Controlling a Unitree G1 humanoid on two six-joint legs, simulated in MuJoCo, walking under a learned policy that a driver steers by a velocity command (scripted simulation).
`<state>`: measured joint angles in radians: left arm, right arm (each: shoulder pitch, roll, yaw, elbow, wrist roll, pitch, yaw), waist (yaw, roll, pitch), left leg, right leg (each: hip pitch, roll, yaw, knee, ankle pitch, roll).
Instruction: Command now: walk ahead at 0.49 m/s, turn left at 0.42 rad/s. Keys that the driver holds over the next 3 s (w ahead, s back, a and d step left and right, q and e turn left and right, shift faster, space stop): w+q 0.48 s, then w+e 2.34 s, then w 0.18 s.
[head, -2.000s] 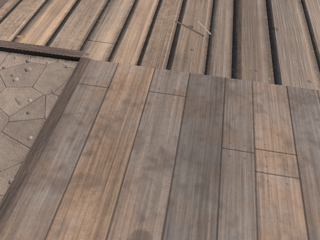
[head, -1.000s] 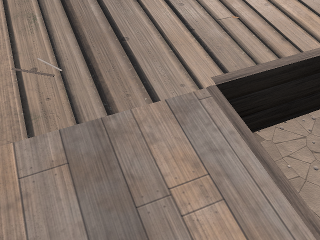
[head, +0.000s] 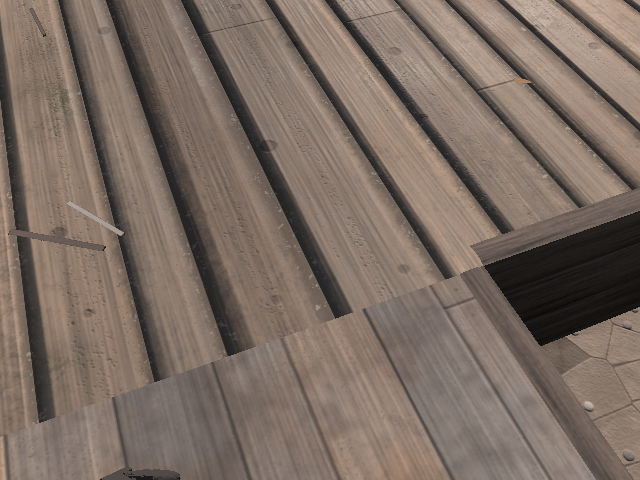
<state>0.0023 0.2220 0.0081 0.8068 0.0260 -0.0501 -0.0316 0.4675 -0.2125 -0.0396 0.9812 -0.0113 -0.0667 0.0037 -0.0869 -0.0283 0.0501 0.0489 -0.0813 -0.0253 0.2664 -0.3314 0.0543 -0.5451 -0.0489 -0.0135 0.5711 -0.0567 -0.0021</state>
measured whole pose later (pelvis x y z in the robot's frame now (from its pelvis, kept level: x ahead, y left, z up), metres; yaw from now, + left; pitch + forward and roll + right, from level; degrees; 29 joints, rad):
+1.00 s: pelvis +0.50 +0.11 +0.00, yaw +9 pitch +0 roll +1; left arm 0.14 0.22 0.05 0.89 0.03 0.00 -0.05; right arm 0.40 -0.20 -0.04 1.00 -0.02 -0.10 -0.02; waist -0.03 -0.03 0.05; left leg 0.09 -0.05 0.26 0.21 -0.31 0.06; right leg -0.63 -0.08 -0.08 0.75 -0.01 -0.06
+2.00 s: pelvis +1.04 +0.10 +0.01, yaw -27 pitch +1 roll +2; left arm 0.13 0.29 0.06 0.74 0.03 0.00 -0.07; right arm 0.37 -0.26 -0.05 0.87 -0.02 -0.09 0.00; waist -0.04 -0.05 0.04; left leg -0.04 -0.01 0.19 0.26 -0.23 0.03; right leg -0.67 -0.06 0.02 0.93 -0.10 -0.04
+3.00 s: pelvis +1.47 -0.26 +0.01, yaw -60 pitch +1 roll +1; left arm 0.18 0.31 0.05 0.75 0.04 -0.01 -0.05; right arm 0.38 -0.26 -0.04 0.83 -0.02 -0.08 0.01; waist -0.04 -0.05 0.02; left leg -0.11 -0.01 0.13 0.30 -0.22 0.03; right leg -0.60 0.00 0.07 0.98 -0.21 -0.04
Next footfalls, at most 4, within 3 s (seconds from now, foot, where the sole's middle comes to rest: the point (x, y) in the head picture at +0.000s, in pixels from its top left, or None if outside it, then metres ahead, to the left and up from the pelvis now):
0.04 right None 0.20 -0.11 -0.77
0.58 left None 0.41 0.16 -0.77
1.12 right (276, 359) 0.73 0.07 -0.77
1.66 left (219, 245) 1.07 0.20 -0.77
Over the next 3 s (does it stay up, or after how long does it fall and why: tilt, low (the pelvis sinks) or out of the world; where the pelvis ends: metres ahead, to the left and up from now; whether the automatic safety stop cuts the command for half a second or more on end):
stays up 1.47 -0.26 0.01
